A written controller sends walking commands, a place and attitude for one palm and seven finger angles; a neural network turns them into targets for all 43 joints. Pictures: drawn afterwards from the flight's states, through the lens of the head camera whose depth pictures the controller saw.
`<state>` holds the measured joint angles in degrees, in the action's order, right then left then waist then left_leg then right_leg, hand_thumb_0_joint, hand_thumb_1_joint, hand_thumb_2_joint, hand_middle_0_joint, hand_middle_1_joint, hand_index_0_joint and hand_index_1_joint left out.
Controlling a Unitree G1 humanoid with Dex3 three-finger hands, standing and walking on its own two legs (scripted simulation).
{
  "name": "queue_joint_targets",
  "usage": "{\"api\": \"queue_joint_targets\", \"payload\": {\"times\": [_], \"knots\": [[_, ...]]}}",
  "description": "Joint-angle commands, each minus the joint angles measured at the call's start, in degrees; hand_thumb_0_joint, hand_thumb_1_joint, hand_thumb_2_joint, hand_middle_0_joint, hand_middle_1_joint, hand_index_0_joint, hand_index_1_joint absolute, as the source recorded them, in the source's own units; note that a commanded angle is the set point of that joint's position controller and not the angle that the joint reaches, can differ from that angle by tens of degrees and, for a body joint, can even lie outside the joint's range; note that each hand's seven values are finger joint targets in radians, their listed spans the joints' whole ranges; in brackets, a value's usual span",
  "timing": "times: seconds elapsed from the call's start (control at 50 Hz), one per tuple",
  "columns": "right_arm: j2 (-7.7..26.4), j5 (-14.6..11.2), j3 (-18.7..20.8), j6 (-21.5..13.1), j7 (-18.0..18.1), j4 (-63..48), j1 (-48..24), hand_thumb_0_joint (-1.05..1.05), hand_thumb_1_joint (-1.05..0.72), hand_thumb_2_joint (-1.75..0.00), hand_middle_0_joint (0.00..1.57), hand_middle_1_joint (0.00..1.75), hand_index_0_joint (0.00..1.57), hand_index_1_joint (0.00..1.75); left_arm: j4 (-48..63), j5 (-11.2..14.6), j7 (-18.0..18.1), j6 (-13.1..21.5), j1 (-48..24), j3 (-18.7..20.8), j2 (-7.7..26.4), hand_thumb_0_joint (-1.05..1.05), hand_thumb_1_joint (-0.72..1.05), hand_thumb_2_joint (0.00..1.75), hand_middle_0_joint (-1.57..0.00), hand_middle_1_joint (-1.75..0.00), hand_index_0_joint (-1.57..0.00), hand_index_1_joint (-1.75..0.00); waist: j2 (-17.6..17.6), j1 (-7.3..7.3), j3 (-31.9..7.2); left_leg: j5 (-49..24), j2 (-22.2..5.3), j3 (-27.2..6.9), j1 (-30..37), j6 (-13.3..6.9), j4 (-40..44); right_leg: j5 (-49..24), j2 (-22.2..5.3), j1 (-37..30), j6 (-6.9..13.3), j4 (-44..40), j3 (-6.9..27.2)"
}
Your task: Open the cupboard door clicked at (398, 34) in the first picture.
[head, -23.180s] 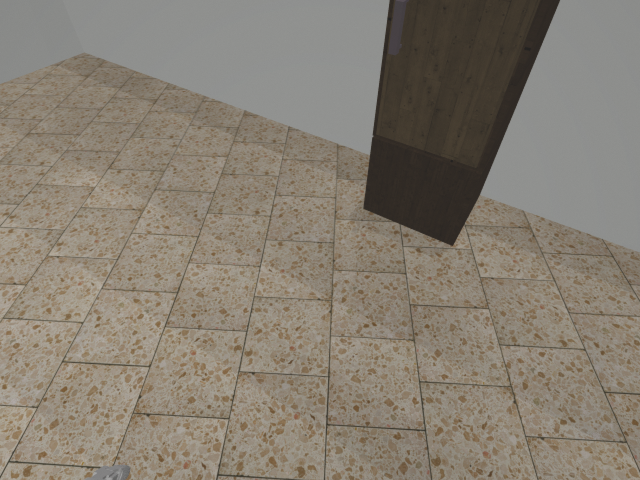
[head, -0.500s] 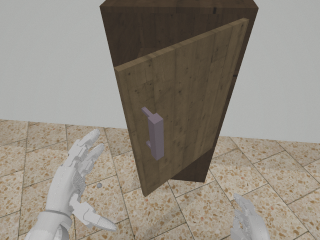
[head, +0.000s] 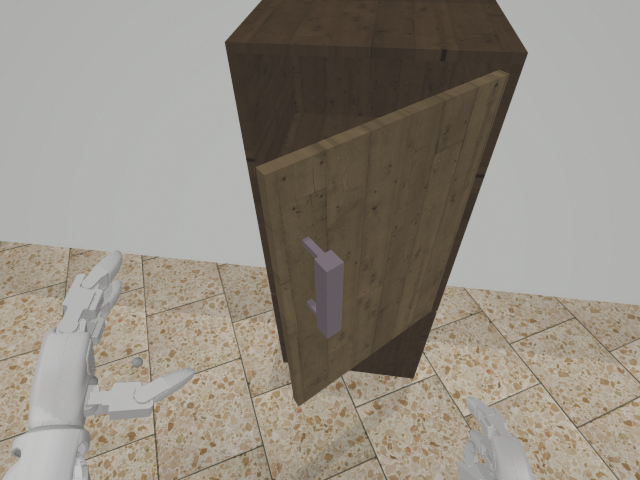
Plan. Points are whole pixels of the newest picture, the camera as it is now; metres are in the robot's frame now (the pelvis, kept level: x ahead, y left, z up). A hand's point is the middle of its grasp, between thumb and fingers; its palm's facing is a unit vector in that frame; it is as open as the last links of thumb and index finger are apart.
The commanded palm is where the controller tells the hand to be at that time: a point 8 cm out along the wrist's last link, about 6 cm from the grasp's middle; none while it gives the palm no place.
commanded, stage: draw the hand back to the body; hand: left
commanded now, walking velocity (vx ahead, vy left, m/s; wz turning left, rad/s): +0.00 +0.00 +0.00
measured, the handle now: (319, 287) +0.35 +0.05 +0.06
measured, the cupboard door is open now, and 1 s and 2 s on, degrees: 44 44 44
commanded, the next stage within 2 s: step back with the hand held close in 0.72 s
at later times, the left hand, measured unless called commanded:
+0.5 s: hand (77, 327) +0.20 +0.26 +0.16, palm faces +0.47 -0.79 -0.41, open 7.8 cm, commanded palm +0.15 +0.30 +0.17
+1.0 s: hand (77, 328) +0.20 +0.26 +0.17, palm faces +0.42 -0.78 -0.47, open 7.4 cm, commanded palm +0.14 +0.29 +0.18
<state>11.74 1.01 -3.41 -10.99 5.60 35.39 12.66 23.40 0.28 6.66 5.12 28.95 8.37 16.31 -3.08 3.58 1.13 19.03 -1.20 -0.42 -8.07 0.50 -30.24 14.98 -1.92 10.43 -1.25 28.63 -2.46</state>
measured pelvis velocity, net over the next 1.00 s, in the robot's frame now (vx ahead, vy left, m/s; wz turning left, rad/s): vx -0.01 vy -0.01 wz -0.02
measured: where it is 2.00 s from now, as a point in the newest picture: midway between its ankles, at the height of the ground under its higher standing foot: outside the picture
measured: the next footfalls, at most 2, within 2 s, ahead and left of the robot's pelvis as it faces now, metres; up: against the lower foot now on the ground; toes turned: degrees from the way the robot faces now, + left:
none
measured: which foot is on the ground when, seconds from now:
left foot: down 0.00-1.00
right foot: down 0.00-1.00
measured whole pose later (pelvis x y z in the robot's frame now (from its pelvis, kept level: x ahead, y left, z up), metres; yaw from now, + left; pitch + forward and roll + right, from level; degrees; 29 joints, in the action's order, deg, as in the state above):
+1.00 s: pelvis -0.01 -0.01 +0.01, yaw -1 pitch -2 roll -1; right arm 13.1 0.7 -1.0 -5.8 4.2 35.3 9.5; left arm 22.6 1.3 6.3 9.4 27.6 22.4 20.5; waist -3.4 2.0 1.4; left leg 15.4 -2.7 0.5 -7.8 1.1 -24.7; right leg 9.8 -0.3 9.6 -0.7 21.0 -1.8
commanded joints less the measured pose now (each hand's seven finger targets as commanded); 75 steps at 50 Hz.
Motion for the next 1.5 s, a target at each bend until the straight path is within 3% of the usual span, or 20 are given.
{"api": "queue_joint_targets", "payload": {"times": [0.0,0.32,0.42,0.48,0.5,0.58,0.78,0.8,0.82,0.84,0.86,0.88,0.94,1.06,1.18,1.22,1.3,1.34,1.44,1.48], "knots": [[6.23,0.03,2.99,-2.87,0.66,-8.14,-8.12,0.00,-0.90,-0.90,0.20,0.30,0.20,0.30,12.01,-0.11,1.37,4.43,-4.88,9.04,9.57,0.00,0.34,0.66,-0.18,-0.30,-0.18,-0.30,0.51,0.15,-4.16,-15.72,0.30,1.19,-0.92,-0.69,8.15,-10.02,1.63,-6.19,1.91,-5.89,-0.96],[6.43,-0.08,4.37,-0.71,-0.13,-6.46,-8.78,0.00,-0.90,-0.90,0.20,0.30,0.20,0.30,10.78,1.19,1.41,4.41,-7.09,18.19,13.33,0.00,0.90,0.90,-0.20,-0.30,-0.20,-0.30,-1.05,0.62,-3.97,-23.16,0.03,2.29,2.76,-0.40,10.28,-15.90,2.05,-9.15,1.64,-8.52,-0.45],[6.98,-0.19,4.63,-0.38,-0.60,-6.49,-8.70,0.00,-0.90,-0.90,0.20,0.30,0.20,0.30,9.69,1.12,0.87,3.98,-7.41,15.09,10.73,0.00,0.90,0.90,-0.20,-0.30,-0.20,-0.30,-0.98,0.08,-2.64,-22.26,-0.04,2.21,2.92,-0.50,10.88,-14.57,2.21,-8.12,1.44,-9.11,-0.76],[6.92,-0.02,4.73,-0.53,-0.50,-6.60,-8.84,0.00,-0.90,-0.90,0.20,0.30,0.20,0.30,10.80,1.00,1.11,4.27,-7.41,16.46,12.24,0.00,0.90,0.90,-0.20,-0.30,-0.20,-0.30,-0.03,0.46,-4.42,-21.53,0.21,2.24,3.07,-0.61,10.94,-14.62,2.34,-9.16,1.48,-9.03,-0.69],[7.06,-0.08,4.75,-0.54,-0.37,-6.45,-9.15,0.00,-0.90,-0.90,0.20,0.30,0.20,0.30,10.62,0.86,1.24,4.21,-7.63,17.38,13.53,0.00,0.90,0.90,-0.20,-0.30,-0.20,-0.30,-2.12,0.74,-3.89,-20.73,0.30,2.36,2.99,-0.52,10.94,-14.02,2.24,-9.05,1.69,-9.26,-0.37],[6.60,-0.01,4.60,-0.78,-0.36,-6.58,-9.13,0.00,-0.90,-0.90,0.20,0.30,0.20,0.30,11.26,0.94,1.30,4.45,-7.29,17.18,12.92,0.00,0.90,0.90,-0.20,-0.30,-0.20,-0.30,-0.16,0.58,-3.98,-21.16,0.35,2.45,2.91,-0.59,10.88,-14.92,2.34,-9.26,1.49,-9.25,-0.56],[6.44,-0.07,4.72,-1.09,-0.30,-6.10,-9.48,0.00,-0.90,-0.90,0.20,0.30,0.20,0.30,9.84,1.04,1.08,4.65,-7.55,16.67,12.36,0.00,0.90,0.90,-0.20,-0.30,-0.20,-0.30,-0.49,0.47,-2.71,-17.56,0.50,2.76,2.98,-0.86,11.15,-12.36,2.35,-8.05,1.40,-10.45,-0.11],[6.60,-0.05,4.86,-1.21,-0.17,-6.01,-9.62,0.00,-0.90,-0.90,0.20,0.30,0.20,0.30,9.80,0.88,1.16,4.69,-7.50,17.33,13.25,0.00,0.90,0.90,-0.20,-0.30,-0.20,-0.30,-1.27,0.68,-2.80,-17.68,0.54,2.93,3.24,-0.81,11.04,-12.48,2.29,-8.21,1.53,-10.59,0.00],[6.60,-0.02,4.66,-1.54,-0.09,-6.34,-9.97,0.00,-0.90,-0.90,0.20,0.30,0.20,0.30,15.15,1.04,1.49,5.49,-13.58,18.35,15.36,0.00,0.90,0.90,-0.20,-0.30,-0.20,-0.30,-1.82,0.40,-5.18,-17.60,0.77,2.62,3.91,-0.90,10.96,-12.92,2.09,-9.11,1.45,-10.32,0.19],[8.13,-0.64,4.52,-0.12,-0.08,-8.00,-8.75,0.00,-0.90,-0.90,0.20,0.30,0.20,0.30,13.90,1.32,1.57,7.52,-15.34,25.44,21.43,0.00,0.90,0.90,-0.20,-0.30,-0.20,-0.30,1.15,-2.40,1.35,-12.75,-0.06,2.21,-1.74,-1.79,9.26,-14.92,0.39,-1.96,1.44,-12.87,4.17],[7.26,-0.54,4.77,1.02,-0.25,-7.46,-8.81,0.00,-0.90,-0.90,0.20,0.30,0.20,0.30,8.29,1.25,0.67,7.38,-8.04,21.90,16.42,0.00,0.90,0.90,-0.20,-0.30,-0.20,-0.30,4.47,-2.44,0.38,-12.35,0.18,1.54,-1.66,-1.97,8.00,-15.66,-0.67,-1.62,1.59,-12.90,4.10],[7.69,-0.43,4.92,1.81,-0.54,-8.12,-8.95,0.00,-0.90,-0.90,0.20,0.30,0.20,0.30,8.18,1.20,0.21,7.47,-5.10,20.48,14.79,0.00,0.90,0.90,-0.20,-0.30,-0.20,-0.30,4.87,-2.53,-0.94,-13.09,0.21,2.15,-1.28,-1.86,7.42,-16.79,-1.01,-1.37,1.63,-12.57,4.30],[8.08,-0.59,5.27,3.14,-0.58,-9.22,-8.95,0.00,-0.90,-0.90,0.20,0.30,0.20,0.30,9.33,1.42,0.17,7.99,-1.17,19.90,14.22,0.00,0.90,0.90,-0.20,-0.30,-0.20,-0.30,0.68,-2.48,-5.84,-18.91,-0.47,2.26,-1.24,-1.61,7.11,-21.90,-1.38,-3.68,1.49,-9.54,3.13],[8.26,-1.05,6.20,5.01,-0.15,-11.54,-8.73,0.00,-0.90,-0.90,0.20,0.30,0.20,0.30,13.95,1.51,1.21,7.65,1.70,22.21,17.00,0.00,0.90,0.90,-0.20,-0.30,-0.20,-0.30,1.29,-2.37,-11.00,-25.91,-1.47,2.09,-2.50,-1.18,6.25,-28.49,-0.78,-5.88,0.79,-4.94,1.98],[8.29,-1.24,6.49,5.30,0.05,-12.35,-8.31,0.00,-0.90,-0.90,0.20,0.30,0.20,0.30,15.19,1.29,2.08,8.11,2.12,23.50,17.89,0.00,0.90,0.90,-0.20,-0.30,-0.20,-0.30,0.98,-2.42,-8.30,-16.80,-1.89,1.03,-9.14,-1.81,7.44,-20.36,-0.36,-4.58,0.54,-3.74,2.88],[8.45,-1.13,6.40,4.95,0.10,-12.56,-8.14,0.00,-0.90,-0.90,0.20,0.30,0.20,0.30,16.30,0.93,2.27,8.62,1.68,23.48,17.77,0.00,0.90,0.90,-0.20,-0.30,-0.20,-0.30,-1.28,-2.39,-7.28,-11.53,-2.52,-0.03,-13.05,-2.43,8.97,-16.33,0.08,-5.61,0.46,-2.44,2.85],[9.33,-1.11,6.51,3.74,-0.05,-12.89,-7.57,0.00,-0.90,-0.90,0.20,0.30,0.20,0.30,16.72,-0.05,2.54,9.48,0.49,23.69,17.19,0.00,0.90,0.90,-0.20,-0.30,-0.20,-0.30,-4.16,-2.51,-4.40,6.59,-3.82,-2.06,-24.93,-4.30,12.20,-10.18,0.99,-9.08,0.27,1.71,3.61],[9.33,-1.20,6.43,3.02,-0.15,-13.12,-6.66,0.00,-0.90,-0.90,0.20,0.30,0.20,0.30,16.85,-0.55,2.74,10.12,-0.38,23.57,16.75,0.00,0.90,0.90,-0.20,-0.30,-0.20,-0.30,-3.36,-2.79,-3.49,14.20,-4.25,-2.61,-29.65,-4.92,12.31,-6.57,0.98,-9.63,0.18,3.35,4.21],[9.11,-1.01,6.37,1.44,-0.12,-12.16,-5.09,0.00,-0.90,-0.90,0.20,0.30,0.20,0.30,17.22,-0.87,3.10,11.31,-2.96,23.59,16.84,0.00,0.90,0.90,-0.20,-0.30,-0.20,-0.30,0.64,-3.53,-2.31,18.10,-2.59,-2.38,-28.43,-4.39,7.51,2.25,-0.50,-2.42,1.03,-0.51,7.53],[9.09,-0.86,6.24,0.83,-0.18,-11.82,-4.77,0.00,-0.90,-0.90,0.20,0.30,0.20,0.30,18.23,-0.88,3.22,11.76,-4.60,23.40,16.90,0.00,0.90,0.90,-0.20,-0.30,-0.20,-0.30,-0.55,-3.66,-1.98,18.71,-2.35,-2.68,-27.73,-4.10,7.25,5.26,-0.47,-0.04,1.13,-1.21,7.49]]}}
